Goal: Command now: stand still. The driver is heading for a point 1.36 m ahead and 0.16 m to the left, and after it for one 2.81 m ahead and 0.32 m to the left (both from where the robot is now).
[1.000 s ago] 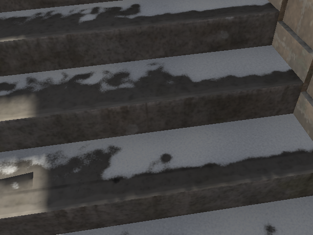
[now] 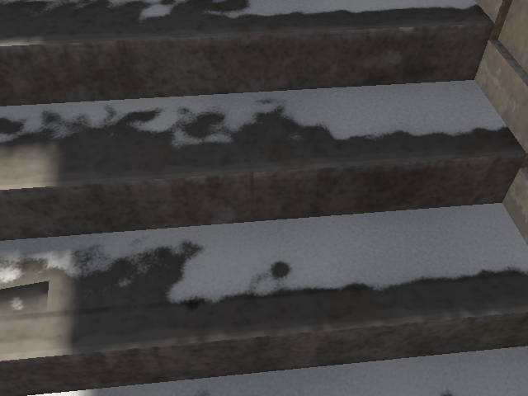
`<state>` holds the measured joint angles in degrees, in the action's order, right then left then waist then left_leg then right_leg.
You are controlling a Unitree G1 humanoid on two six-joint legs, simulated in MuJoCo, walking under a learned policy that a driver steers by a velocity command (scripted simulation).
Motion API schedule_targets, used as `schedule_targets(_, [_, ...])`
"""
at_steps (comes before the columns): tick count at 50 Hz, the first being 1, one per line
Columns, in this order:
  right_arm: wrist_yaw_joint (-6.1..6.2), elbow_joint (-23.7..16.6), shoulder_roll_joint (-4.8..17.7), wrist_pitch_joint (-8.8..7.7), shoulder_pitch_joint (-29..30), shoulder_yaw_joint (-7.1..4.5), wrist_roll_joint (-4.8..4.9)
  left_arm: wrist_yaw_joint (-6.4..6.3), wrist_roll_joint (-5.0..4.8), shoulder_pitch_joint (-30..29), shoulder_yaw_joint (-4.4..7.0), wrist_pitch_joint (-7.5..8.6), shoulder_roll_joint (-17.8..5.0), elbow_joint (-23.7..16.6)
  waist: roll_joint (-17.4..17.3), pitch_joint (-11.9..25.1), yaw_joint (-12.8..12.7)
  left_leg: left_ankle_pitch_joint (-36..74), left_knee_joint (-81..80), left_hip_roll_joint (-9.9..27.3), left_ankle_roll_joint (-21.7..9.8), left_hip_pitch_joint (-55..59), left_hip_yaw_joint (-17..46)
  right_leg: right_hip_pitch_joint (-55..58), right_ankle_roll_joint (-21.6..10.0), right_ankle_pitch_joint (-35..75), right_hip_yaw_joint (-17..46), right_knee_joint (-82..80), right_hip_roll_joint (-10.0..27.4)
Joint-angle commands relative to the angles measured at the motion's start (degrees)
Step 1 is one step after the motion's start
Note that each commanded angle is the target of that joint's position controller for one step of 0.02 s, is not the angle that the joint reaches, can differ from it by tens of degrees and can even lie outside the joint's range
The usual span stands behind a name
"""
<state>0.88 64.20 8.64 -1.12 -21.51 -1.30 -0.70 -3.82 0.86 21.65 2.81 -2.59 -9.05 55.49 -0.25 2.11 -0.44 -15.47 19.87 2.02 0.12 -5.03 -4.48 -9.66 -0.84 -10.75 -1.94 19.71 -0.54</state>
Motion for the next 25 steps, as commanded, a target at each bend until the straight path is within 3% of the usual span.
schedule_targets(1, [0.0, -0.9, 5.0, -0.28, -4.8, -0.59, 0.02, -0.14, -0.04, 3.8, 0.81, 0.28, -4.7, -1.6, -0.6, -5.7, 0.0, 9.7, -4.4, 2.9, -2.1, -7.7, 2.5, 2.9, -3.7, 8.6, 4.5, -1.9, 3.6])
schedule_targets(11, [-0.08, -1.6, 4.6, -0.28, -5.6, -0.53, -0.24, -0.32, -0.21, 5.0, 0.55, 0.48, -4.5, -1.6, -0.1, -5.2, 0.0, 10.1, -4.2, 2.6, -1.9, -6.9, 2.6, 2.3, -3.6, 9.8, 4.7, -1.6, 3.8])
schedule_targets(14, [0.69, -2.8, 7.9, 0.26, -5.3, -1.93, 1.04, -0.81, -1.26, 6.0, 1.44, 0.71, -6.4, -1.9, -2.0, -6.1, -0.2, -14.1, -2.7, 2.5, -5.0, -9.4, 4.6, -2.5, -5.7, -15.6, 3.9, 2.3, 1.9])
schedule_targets(15, [1.08, -3.6, 8.7, 0.3, -5.2, -2.27, 1.42, -0.9, -1.38, 5.9, 1.58, 1.13, -6.6, -2.5, -2.5, -8.3, -0.3, -21.0, -2.4, 4.3, -6.3, -11.3, 7.5, -6.9, -6.4, -21.7, 5.5, 3.6, 2.7])
schedule_targets(17, [1.33, -4.8, 8.7, -0.19, -6.2, -2.52, 1.92, -0.58, -1.58, 5.3, 1.29, 2.66, -5.6, -3.7, -2.9, -10.5, 0.0, -24.7, -1.5, 7.5, -8.1, -11.7, 12.7, -13.8, -7.3, -22.7, 7.5, 6.7, 3.6])
schedule_targets(21, [0.93, -7.3, 9.8, -0.96, -5.7, -2.92, 1.73, 0.52, -1.8, 3.9, 0.47, 5.14, -3.5, -5.4, -3.8, -8.3, -0.5, -19.9, -2.6, 10.9, -11.0, -10.3, 18.2, -15.6, -6.4, -13.5, 4.2, 11.4, 1.5])
schedule_targets(22, [0.94, -8.4, 10.1, -1.2, -3.9, -2.76, 2.27, 0.68, -1.92, 5.4, 0.64, 5.42, -3.9, -5.2, -3.9, -8.8, -1.5, -17.4, -1.4, 10.2, -11.1, -13.5, 17.2, -12.5, -6.5, -13.5, 4.5, 11.2, 1.3])
schedule_targets(23, [0.7, -9.4, 9.7, -1.53, -1.1, -2.32, 2.39, 0.74, -2.0, 7.9, 1.04, 5.45, -5.2, -4.2, -2.1, -9.0, -2.8, -13.6, 1.3, 6.9, -10.3, -18.3, 13.0, -6.7, -7.8, -15.4, 6.1, 8.3, 1.5])
schedule_targets(24, [0.24, -11.1, 8.4, -2.44, 2.9, -1.55, 2.72, 0.69, -1.99, 13.2, 1.74, 5.66, -7.2, -3.1, 2.3, -8.7, -5.8, -3.3, 9.8, 1.8, -7.7, -26.5, 6.2, 3.2, -10.2, -15.8, 11.8, 3.0, 3.8])
schedule_targets(25, [-0.06, -12.2, 7.3, -3.94, 6.1, -1.01, 2.76, 0.54, -1.16, 19.1, 3.5, 5.28, -11.9, -1.8, 9.8, -6.6, -8.4, 12.9, 24.7, -2.9, -4.3, -34.6, -0.2, 14.9, -14.2, -6.7, 21.9, -0.6, 8.7])
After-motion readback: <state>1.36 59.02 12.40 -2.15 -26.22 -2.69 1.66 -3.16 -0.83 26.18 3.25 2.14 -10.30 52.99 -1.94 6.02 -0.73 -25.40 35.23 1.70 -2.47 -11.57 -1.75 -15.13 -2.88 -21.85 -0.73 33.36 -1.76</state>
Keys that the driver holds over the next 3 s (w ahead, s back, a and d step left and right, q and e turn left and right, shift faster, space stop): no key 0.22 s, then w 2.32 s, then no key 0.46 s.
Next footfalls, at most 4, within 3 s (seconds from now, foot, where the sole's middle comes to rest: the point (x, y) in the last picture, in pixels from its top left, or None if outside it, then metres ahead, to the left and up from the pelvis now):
0.86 left None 0.37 0.22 -0.62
1.42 right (260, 276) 0.69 0.05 -0.45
1.92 left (165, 140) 0.97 0.27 -0.29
2.54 right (252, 7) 1.31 0.07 -0.12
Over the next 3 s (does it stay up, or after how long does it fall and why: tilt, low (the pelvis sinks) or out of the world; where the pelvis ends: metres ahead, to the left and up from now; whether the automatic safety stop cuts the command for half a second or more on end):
stays up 1.32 0.15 0.65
